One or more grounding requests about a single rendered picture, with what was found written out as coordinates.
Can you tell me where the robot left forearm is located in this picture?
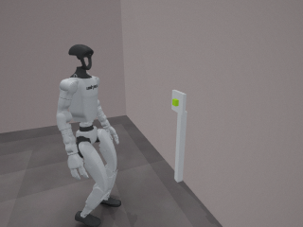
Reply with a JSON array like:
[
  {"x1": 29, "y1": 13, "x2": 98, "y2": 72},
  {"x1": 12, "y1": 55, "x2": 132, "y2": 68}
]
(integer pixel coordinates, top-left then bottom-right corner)
[{"x1": 97, "y1": 104, "x2": 111, "y2": 129}]

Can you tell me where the robot left upper arm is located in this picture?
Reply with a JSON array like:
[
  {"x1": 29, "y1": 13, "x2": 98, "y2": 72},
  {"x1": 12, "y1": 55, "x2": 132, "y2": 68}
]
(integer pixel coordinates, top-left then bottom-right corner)
[{"x1": 91, "y1": 76, "x2": 100, "y2": 105}]

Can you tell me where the robot left hand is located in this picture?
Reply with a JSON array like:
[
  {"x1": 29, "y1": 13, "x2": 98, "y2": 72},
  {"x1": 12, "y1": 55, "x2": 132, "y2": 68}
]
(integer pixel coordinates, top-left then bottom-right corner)
[{"x1": 105, "y1": 126, "x2": 119, "y2": 144}]

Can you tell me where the robot right forearm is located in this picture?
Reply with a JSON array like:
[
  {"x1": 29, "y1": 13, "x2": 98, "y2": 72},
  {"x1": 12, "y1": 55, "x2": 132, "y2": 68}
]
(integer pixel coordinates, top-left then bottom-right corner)
[{"x1": 56, "y1": 113, "x2": 79, "y2": 156}]

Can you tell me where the robot right upper arm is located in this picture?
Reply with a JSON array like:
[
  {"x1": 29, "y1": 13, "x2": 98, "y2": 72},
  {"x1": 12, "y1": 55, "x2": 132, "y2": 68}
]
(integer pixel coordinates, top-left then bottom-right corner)
[{"x1": 56, "y1": 78, "x2": 79, "y2": 123}]

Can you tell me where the panel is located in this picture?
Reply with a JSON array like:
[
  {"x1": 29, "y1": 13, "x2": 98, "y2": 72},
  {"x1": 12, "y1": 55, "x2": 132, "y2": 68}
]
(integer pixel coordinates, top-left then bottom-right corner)
[{"x1": 171, "y1": 90, "x2": 187, "y2": 183}]

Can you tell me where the robot right hand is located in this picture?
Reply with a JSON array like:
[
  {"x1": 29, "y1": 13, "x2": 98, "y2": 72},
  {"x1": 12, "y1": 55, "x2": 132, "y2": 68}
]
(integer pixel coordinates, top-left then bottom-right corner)
[{"x1": 67, "y1": 153, "x2": 89, "y2": 181}]

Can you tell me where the robot right thigh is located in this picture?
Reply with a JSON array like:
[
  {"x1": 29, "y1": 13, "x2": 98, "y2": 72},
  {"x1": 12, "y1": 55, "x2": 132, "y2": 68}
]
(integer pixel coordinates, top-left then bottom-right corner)
[{"x1": 76, "y1": 137, "x2": 109, "y2": 196}]

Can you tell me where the left robot foot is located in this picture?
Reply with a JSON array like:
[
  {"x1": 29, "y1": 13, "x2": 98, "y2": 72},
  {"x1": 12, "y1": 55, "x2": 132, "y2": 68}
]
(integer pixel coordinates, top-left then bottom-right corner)
[{"x1": 100, "y1": 197, "x2": 121, "y2": 207}]

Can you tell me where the button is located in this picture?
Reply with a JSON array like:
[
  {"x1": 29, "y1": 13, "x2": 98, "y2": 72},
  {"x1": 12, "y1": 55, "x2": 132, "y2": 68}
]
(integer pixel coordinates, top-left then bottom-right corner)
[{"x1": 172, "y1": 98, "x2": 179, "y2": 107}]

